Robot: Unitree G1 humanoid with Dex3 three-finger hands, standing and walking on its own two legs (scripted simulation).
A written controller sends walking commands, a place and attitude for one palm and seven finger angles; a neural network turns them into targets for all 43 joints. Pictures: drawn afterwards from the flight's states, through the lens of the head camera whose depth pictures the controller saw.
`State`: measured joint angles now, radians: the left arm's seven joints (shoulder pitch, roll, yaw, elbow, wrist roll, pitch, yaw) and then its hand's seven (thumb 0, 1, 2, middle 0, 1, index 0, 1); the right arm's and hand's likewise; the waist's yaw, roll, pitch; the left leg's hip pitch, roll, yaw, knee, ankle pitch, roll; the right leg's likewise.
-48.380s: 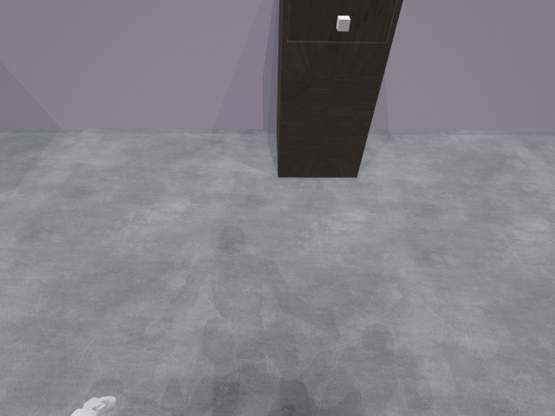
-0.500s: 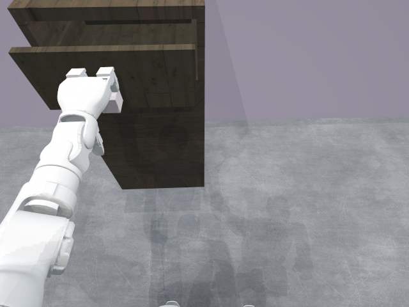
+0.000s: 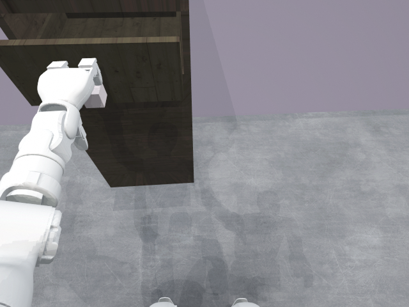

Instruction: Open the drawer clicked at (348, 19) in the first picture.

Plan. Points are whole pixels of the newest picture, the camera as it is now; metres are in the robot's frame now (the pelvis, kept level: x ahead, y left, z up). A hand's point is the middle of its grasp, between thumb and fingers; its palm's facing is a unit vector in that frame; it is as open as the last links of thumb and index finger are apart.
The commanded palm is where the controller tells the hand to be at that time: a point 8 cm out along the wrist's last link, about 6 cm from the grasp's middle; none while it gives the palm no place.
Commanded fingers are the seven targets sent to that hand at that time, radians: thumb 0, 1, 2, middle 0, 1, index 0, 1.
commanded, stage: lower the fingers behind the handle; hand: left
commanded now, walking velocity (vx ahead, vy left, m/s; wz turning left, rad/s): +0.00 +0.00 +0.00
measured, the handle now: (95, 88) +0.56 +0.24 +0.07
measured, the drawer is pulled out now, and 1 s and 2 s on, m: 0.11 0.11 0.11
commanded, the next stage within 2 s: lift the fingers back up to retry in 0.18 s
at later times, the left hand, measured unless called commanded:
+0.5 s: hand (79, 100) +0.50 +0.25 +0.10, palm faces -0.03 +0.01 -1.00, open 13.7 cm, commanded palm +0.48 +0.24 +0.15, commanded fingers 0.00 -0.50 0.30 -0.30 -1.20 -0.30 -1.20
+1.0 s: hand (66, 82) +0.49 +0.25 +0.15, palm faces -0.03 +0.01 -1.00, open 13.9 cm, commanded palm +0.47 +0.24 +0.20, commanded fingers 0.00 -0.50 0.30 -0.30 -1.20 -0.30 -1.20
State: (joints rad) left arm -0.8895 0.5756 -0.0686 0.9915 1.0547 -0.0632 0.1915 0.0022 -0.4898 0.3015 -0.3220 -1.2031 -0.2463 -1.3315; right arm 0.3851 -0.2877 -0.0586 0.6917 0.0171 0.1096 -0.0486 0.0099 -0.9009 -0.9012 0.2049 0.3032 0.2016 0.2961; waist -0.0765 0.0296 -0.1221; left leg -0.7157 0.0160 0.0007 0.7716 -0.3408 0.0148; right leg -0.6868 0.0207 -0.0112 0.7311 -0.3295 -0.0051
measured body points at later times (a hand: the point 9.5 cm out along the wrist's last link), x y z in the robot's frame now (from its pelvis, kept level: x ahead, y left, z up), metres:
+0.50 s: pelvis +0.01 +0.01 +0.00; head +0.09 +0.01 +0.45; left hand +0.49 +0.25 +0.15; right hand +0.05 -0.26 -0.12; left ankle +0.01 +0.11 -0.71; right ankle +0.01 -0.12 -0.71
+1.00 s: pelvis +0.04 +0.01 +0.02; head +0.08 -0.01 +0.47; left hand +0.49 +0.25 +0.20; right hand +0.13 -0.26 -0.11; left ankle +0.01 +0.11 -0.71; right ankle +0.01 -0.12 -0.71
